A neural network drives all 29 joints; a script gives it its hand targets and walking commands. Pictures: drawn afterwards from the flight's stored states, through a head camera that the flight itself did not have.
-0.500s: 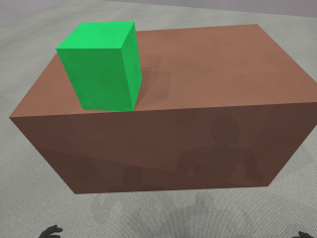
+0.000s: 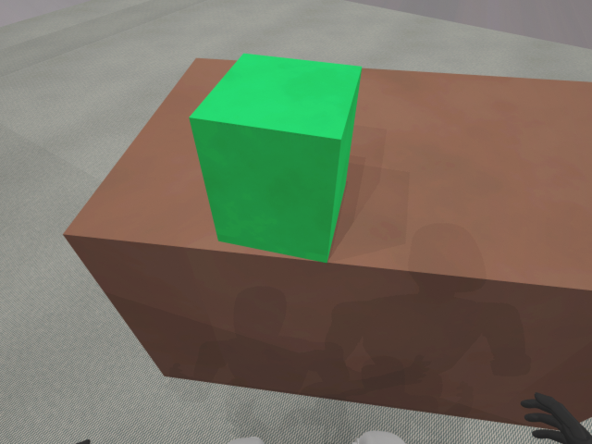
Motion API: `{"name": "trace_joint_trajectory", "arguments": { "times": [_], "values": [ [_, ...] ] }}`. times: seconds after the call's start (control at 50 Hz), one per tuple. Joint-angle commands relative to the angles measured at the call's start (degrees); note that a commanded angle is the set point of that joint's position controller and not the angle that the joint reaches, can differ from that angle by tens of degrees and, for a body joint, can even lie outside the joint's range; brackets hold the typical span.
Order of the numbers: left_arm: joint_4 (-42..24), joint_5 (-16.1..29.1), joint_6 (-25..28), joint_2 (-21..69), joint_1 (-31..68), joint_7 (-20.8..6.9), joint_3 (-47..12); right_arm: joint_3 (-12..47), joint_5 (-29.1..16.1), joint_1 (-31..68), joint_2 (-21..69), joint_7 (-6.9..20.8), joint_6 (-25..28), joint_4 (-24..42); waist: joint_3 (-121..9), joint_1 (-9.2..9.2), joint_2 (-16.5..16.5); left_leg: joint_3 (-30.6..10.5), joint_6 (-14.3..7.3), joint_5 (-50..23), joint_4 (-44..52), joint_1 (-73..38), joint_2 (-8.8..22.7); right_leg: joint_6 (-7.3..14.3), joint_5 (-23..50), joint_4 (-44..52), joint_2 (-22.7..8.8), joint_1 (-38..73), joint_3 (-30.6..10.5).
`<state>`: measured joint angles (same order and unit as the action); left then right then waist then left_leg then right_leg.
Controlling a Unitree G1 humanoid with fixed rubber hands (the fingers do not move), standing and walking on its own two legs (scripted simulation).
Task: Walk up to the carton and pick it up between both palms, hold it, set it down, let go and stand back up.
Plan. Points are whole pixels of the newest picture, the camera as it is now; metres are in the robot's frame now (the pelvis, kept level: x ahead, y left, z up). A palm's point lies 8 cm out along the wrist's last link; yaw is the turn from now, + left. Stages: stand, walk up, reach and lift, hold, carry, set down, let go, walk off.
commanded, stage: walk up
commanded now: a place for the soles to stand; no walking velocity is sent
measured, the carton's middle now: (285, 159) +0.54 +0.06 +0.10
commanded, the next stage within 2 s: none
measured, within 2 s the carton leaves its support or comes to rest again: neither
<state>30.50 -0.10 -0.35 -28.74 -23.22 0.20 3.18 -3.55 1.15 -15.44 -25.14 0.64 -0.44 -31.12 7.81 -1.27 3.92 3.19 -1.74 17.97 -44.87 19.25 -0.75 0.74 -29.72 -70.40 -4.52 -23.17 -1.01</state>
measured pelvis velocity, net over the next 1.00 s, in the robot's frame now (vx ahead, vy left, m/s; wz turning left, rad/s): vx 0.08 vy -0.01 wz -0.07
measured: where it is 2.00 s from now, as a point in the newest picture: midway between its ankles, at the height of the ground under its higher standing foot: outside the picture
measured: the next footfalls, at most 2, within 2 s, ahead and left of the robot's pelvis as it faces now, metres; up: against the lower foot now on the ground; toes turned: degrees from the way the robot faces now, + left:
right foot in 0.12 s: +0.16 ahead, -0.14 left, +0.00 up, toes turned -4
left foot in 1.26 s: +0.14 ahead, +0.19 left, +0.00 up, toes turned -4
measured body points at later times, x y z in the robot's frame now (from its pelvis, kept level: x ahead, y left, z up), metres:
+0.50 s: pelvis +0.07 -0.01 +0.03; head +0.08 -0.01 +0.48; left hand +0.23 +0.31 -0.05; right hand +0.20 -0.32 -0.07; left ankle +0.08 +0.12 -0.70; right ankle +0.12 -0.13 -0.70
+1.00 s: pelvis +0.08 -0.01 +0.05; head +0.09 -0.01 +0.50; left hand +0.17 +0.30 -0.08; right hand +0.16 -0.32 -0.08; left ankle +0.08 +0.12 -0.70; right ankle +0.12 -0.13 -0.70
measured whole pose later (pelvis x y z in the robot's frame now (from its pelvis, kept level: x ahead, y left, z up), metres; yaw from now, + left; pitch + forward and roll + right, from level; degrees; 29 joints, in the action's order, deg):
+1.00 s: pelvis +0.08 -0.01 +0.05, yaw -4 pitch -3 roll +0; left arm 65.5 0.9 1.4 -21.1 -5.8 0.5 1.4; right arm -1.4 -1.1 -2.3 -20.1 -0.1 1.2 -64.5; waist 4.5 -0.5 -0.1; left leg 4.4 0.8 10.9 -18.3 4.1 1.8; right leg -0.5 -5.9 -18.5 -0.6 -9.3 -0.6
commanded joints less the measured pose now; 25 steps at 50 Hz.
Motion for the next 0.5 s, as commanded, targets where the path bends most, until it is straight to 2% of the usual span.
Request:
{"name": "trace_joint_trajectory", "arguments": {
  "times": [0.0,0.04,0.06,0.08,0.1,0.12,0.14,0.16,0.18,0.2,0.22,0.24,0.26,0.3,0.34,0.42,0.48],
  "values": [
    [-1.65,-0.72,0.56,-8.56,-3.12,0.53,3.19,-3.76,-0.09,1.79,-14.04,-1.40,2.25,3.87,0.42,0.80,-11.92,-22.26,-12.45,-0.97,22.86,3.34,17.77,-0.40,0.55,12.61,-2.24,-1.26,-3.88],
    [0.79,0.05,0.97,-7.38,-4.75,0.81,2.91,-2.45,-0.59,5.64,-13.29,-0.79,2.17,4.54,-2.00,-0.89,-15.37,-14.05,-8.63,-12.67,17.72,8.15,14.48,-0.16,7.62,23.59,-1.22,10.06,-0.82],
    [2.45,0.11,1.16,-7.10,-6.29,1.01,3.01,-1.90,-0.94,8.17,-13.60,-0.40,1.78,4.34,-4.83,-2.28,-14.93,-11.13,-6.54,-12.11,13.58,9.15,13.59,0.34,13.65,29.97,0.50,15.60,1.03],
    [3.35,-0.34,1.29,-8.90,-5.85,1.28,3.49,-0.80,-1.75,8.79,-12.18,-0.14,1.47,4.16,-4.69,-3.44,-12.84,-11.09,-4.21,-9.85,10.06,12.79,13.24,0.77,18.00,34.82,1.30,20.11,-0.18],
    [2.82,-0.61,1.49,-12.08,-2.52,1.33,3.83,0.19,-2.47,6.06,-10.37,0.21,1.35,3.31,-5.80,-2.91,-4.50,-7.69,-0.21,-3.45,4.58,13.18,10.10,1.90,18.64,42.32,-3.41,19.29,-9.96],
    [0.62,-0.37,1.92,-15.40,4.01,1.14,3.92,0.50,-3.05,2.36,-9.26,0.18,1.01,2.11,-6.64,-0.24,2.49,-3.71,3.41,5.19,-1.92,6.32,3.93,6.95,12.21,50.02,-13.77,9.97,-24.49],
    [0.05,-0.13,2.35,-14.96,7.66,1.03,3.63,-1.05,-3.41,0.59,-13.35,-0.63,-0.14,-0.15,-4.95,0.06,2.51,-4.48,2.37,12.44,-3.90,-4.85,2.81,12.50,7.19,49.24,-16.52,-1.04,-26.55],
    [1.15,0.08,2.53,-12.50,9.62,0.75,2.56,-0.93,-2.98,1.06,-13.87,-0.98,-0.20,-1.02,-3.69,1.23,2.90,-5.26,1.84,11.47,-0.62,-8.18,2.36,11.96,8.40,48.83,-14.30,-5.37,-23.86],
    [2.34,0.57,2.38,-11.28,11.54,0.59,1.60,-0.69,-3.14,0.79,-12.86,-0.99,0.19,-2.23,-1.99,2.32,2.91,-5.68,1.21,5.46,5.07,-10.31,3.13,9.24,12.73,47.50,-11.70,-6.74,-18.00],
    [3.28,0.91,2.06,-10.22,12.96,0.28,1.01,-0.65,-3.01,1.07,-12.93,-0.98,0.63,-3.40,-2.85,2.64,2.50,-7.12,0.84,1.41,10.14,-10.25,4.99,5.75,14.99,44.87,-8.49,-4.29,-13.09],
    [3.68,1.31,1.88,-9.08,13.38,-0.16,0.25,-0.77,-2.57,2.75,-14.39,-0.99,1.03,-4.38,-3.18,2.12,0.71,-11.11,0.21,0.09,15.55,-8.16,7.60,3.14,16.76,42.17,-5.83,-1.41,-10.77],
    [5.12,1.54,1.56,-9.12,12.42,-0.41,0.27,-0.86,-2.50,6.05,-15.35,-0.98,1.51,-4.68,-3.01,0.01,0.03,-14.22,-0.79,-0.30,18.12,-2.74,10.24,1.55,17.97,41.04,-3.23,4.76,-8.16],
    [6.89,1.75,1.48,-9.22,11.93,-0.26,0.17,-0.58,-2.47,7.65,-14.69,-0.92,1.99,-6.16,-5.51,-0.85,0.43,-13.06,-1.14,-3.41,17.57,-0.91,10.61,1.40,21.55,40.93,-2.87,11.35,-7.28],
    [9.04,1.63,1.69,-9.57,14.05,-0.06,0.17,0.07,-2.81,6.84,-12.93,-0.96,2.44,-8.98,-9.67,0.23,0.38,-8.67,0.36,-11.03,17.17,-7.82,8.55,2.31,28.58,41.31,-4.50,11.98,-7.86],
    [11.89,1.76,1.97,-8.49,14.64,-0.08,-0.24,0.45,-2.73,8.18,-12.39,-0.77,2.35,-11.64,-10.44,0.06,-2.31,-7.68,0.70,-14.07,18.86,-9.97,8.30,2.24,32.52,41.90,-4.65,13.41,-6.93],
    [16.76,1.81,1.62,-7.31,16.94,0.04,-0.85,0.81,-2.88,10.62,-10.85,-0.52,2.11,-16.22,-10.64,0.19,-2.71,-6.73,0.36,-16.93,22.03,-12.52,9.23,1.32,32.22,44.80,-3.76,14.61,-5.47],
    [19.84,1.71,1.54,-6.83,18.69,-0.11,-1.01,0.84,-2.89,13.61,-10.10,-0.46,2.02,-18.68,-9.41,0.15,-3.25,-5.70,0.29,-13.92,25.02,-12.77,9.28,0.74,30.62,47.67,-3.55,14.36,-5.42]
  ]
}}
